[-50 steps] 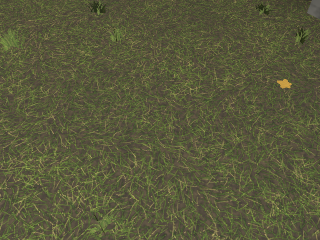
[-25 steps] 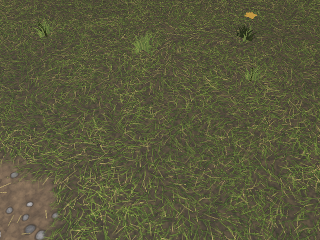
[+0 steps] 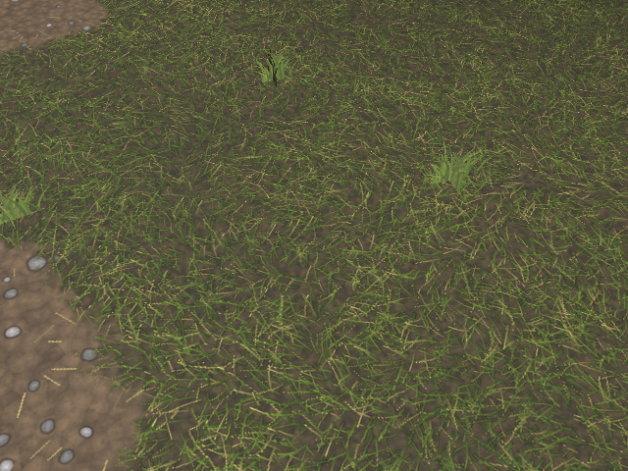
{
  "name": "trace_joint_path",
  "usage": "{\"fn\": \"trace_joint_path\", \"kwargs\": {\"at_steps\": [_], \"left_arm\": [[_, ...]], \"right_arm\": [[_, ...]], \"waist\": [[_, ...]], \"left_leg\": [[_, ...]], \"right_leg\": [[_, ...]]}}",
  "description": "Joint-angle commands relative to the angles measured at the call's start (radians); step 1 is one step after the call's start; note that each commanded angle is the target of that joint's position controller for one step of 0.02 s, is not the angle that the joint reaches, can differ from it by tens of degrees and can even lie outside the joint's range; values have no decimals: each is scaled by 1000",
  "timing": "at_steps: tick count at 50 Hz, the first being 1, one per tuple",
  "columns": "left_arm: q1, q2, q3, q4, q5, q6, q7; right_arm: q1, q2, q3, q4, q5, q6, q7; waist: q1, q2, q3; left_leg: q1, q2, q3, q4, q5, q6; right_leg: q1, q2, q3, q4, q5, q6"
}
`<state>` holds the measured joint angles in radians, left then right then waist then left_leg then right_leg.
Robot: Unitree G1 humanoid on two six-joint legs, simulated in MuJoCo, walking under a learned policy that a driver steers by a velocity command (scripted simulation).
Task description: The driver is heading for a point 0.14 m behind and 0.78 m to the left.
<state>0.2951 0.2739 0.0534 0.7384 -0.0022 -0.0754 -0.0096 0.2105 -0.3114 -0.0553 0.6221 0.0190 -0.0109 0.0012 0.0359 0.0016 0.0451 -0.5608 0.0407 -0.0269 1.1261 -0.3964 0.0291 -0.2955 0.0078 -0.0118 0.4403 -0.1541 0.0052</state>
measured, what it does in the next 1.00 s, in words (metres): walks ahead, turning left: left foot, then right foot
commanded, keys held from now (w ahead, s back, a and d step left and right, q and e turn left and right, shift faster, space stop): shift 0.26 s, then q+shift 0.30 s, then w+q+shift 0.44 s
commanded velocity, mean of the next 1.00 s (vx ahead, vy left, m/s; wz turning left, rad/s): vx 0.40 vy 0.00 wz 0.60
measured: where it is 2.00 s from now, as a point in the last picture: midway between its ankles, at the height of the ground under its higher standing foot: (41, 420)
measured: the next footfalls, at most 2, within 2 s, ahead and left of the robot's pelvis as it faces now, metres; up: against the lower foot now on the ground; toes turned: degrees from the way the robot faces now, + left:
left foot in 0.18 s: +0.21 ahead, +0.13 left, +0.00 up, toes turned +2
right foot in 0.58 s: +0.27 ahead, -0.08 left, +0.00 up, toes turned +20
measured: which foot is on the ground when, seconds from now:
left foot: up 0.00-0.16, down 0.18-0.58, up 0.60-1.00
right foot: down 0.00-0.18, up 0.20-0.56, down 0.58-1.00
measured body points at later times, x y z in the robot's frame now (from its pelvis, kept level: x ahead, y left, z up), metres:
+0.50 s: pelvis +0.15 +0.03 +0.01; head +0.19 +0.05 +0.45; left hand +0.32 +0.31 -0.09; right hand +0.30 -0.25 -0.09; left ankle +0.17 +0.12 -0.74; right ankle +0.22 -0.11 -0.70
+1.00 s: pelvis +0.28 +0.10 -0.01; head +0.28 +0.11 +0.44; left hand +0.12 +0.35 -0.13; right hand +0.59 -0.01 -0.07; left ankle +0.30 +0.31 -0.66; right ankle +0.23 -0.10 -0.74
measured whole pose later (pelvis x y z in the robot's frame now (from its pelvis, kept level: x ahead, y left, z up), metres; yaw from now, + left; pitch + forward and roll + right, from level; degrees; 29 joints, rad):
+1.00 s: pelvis +0.28 +0.10 -0.01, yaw +36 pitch +1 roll -2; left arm 0.39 0.32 0.08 0.82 0.01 -0.06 0.01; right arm 0.20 -0.30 -0.07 0.59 0.04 0.01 0.03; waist 0.07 0.00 -0.03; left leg -0.80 0.16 -0.01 1.06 -0.08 0.00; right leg 0.11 -0.07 -0.27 0.24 -0.35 0.08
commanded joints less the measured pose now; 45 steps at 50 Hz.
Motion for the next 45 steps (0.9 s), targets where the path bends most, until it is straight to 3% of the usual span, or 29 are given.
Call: {"fn": "trace_joint_path", "kwargs": {"at_steps": [1,3,5,7,8,9,10,11,12,13,14,16,18,21,24,26,28,29,30,31,32,33,35,37,41,45], "left_arm": [[-106,146,37,-68,-13,-27,-10],[-96,169,40,-47,-14,-17,-19],[-79,193,42,-23,-26,-4,-21],[-68,172,31,-7,-33,8,-18],[-61,139,17,0,-23,9,-16],[-53,79,-7,-13,7,7,-12],[7,48,-25,-32,22,4,-4],[-12,125,-6,-26,9,12,4],[-21,159,6,-23,-2,17,5],[-29,151,7,-10,-3,25,9],[-50,148,9,-14,10,30,16],[-75,129,9,-26,12,39,26],[-90,110,5,-33,9,49,35],[-159,95,0,-53,6,64,38],[-209,98,1,-70,1,64,29],[-213,108,5,-73,-4,57,21],[-158,121,17,-56,-5,49,15],[-106,158,32,-45,0,49,19],[-82,218,47,-50,10,62,30],[-68,247,59,-44,32,58,23],[-132,213,52,-68,20,44,26],[-164,176,45,-74,2,34,34],[-160,146,35,-70,-9,20,43],[-115,141,33,-58,4,3,41],[-51,156,40,-39,21,-10,30],[-7,177,50,-15,25,-9,25]], "right_arm": [[-5,-4,14,-50,-15,-30,7],[-23,-11,17,-39,-18,-39,14],[-30,-31,11,-43,-16,-41,19],[-3,-47,0,-30,-27,-35,18],[33,-69,-11,-24,-30,-29,12],[80,-143,-27,-32,-42,-23,0],[82,-209,-34,-50,-53,-8,-5],[119,-164,-28,-28,-37,-8,-1],[104,-138,-18,-22,-27,-15,4],[62,-114,-11,-20,-26,-22,7],[21,-107,-9,-24,-25,-26,9],[-44,-131,-21,-36,-32,-20,2],[-48,-154,-38,-43,-26,-7,-8],[-30,-158,-53,-43,-4,14,-25],[-27,-163,-64,-45,0,32,-37],[-32,-165,-70,-50,3,42,-41],[-66,-154,-70,-62,15,51,-46],[-52,-113,-58,-66,16,53,-47],[22,-33,-38,-60,8,52,-40],[21,-88,-49,-95,13,33,-31],[0,-157,-65,-91,8,23,-26],[4,-178,-76,-73,1,21,-23],[28,-144,-72,-48,-7,21,-14],[10,-102,-61,-56,2,13,-5],[-37,-79,-51,-87,14,9,1],[-81,-55,-38,-107,20,9,15]], "waist": [[-32,-76,-40],[-23,-83,-34],[-36,-96,-53],[-58,-87,-80],[-80,-76,-105],[-87,56,-166],[-65,265,-203],[-103,222,-197],[-92,174,-167],[-73,125,-158],[-57,101,-142],[-17,106,-137],[-11,111,-158],[-23,114,-175],[-24,129,-177],[-19,138,-179],[20,132,-179],[26,73,-227],[1,-152,-243],[-2,-286,-179],[-14,-243,-104],[-18,-212,-72],[-21,-164,-57],[-4,-143,-41],[14,-122,-2],[20,-105,55]], "left_leg": [[47,50,-37,-265,99,21],[157,15,3,-388,184,7],[241,-11,25,-487,259,5],[376,-45,49,-589,321,19],[460,-33,23,-636,336,37],[566,130,-170,-697,491,81],[645,319,-433,-769,539,234],[624,335,-505,-788,500,290],[606,304,-450,-775,523,273],[573,265,-379,-768,569,244],[519,234,-342,-773,642,228],[410,183,-278,-779,774,221],[384,156,-261,-772,789,235],[363,136,-302,-767,669,230],[345,115,-368,-757,584,208],[350,99,-417,-738,555,183],[316,52,-432,-683,472,130],[195,3,-394,-606,193,83],[-53,-119,-227,-376,-198,26],[-235,-104,-150,-222,-162,13],[-287,-26,-122,-115,-73,-3],[-315,-12,-97,-59,-8,-20],[-343,24,-64,63,75,-46],[-351,48,-31,140,146,-52],[-392,85,-37,143,262,-80],[-422,110,-32,50,318,-72]], "right_leg": [[28,-248,267,-275,-101,-217],[-4,-228,179,-255,97,-213],[8,-235,146,-208,192,-193],[-8,-204,109,-124,193,-144],[-22,-167,80,-46,181,-101],[-74,-80,-6,171,33,-27],[-261,4,-49,391,-350,37],[-345,-20,12,558,-485,53],[-386,-45,36,634,-461,48],[-384,-65,43,643,-410,46],[-360,-78,51,607,-353,52],[-259,-63,47,544,-278,66],[-221,-26,45,473,-246,77],[-182,14,72,351,-179,81],[-130,46,101,249,-149,75],[-78,54,116,157,-131,65],[53,38,100,-51,6,43],[225,-62,144,-107,38,2],[408,-292,367,-134,-154,-95],[349,-437,622,-243,-467,-195],[315,-420,592,-269,-557,-192],[307,-362,500,-274,-532,-151],[306,-307,358,-266,-440,-110],[272,-279,248,-286,-381,-105],[263,-291,124,-319,-321,-124],[302,-322,11,-333,-221,-131]]}}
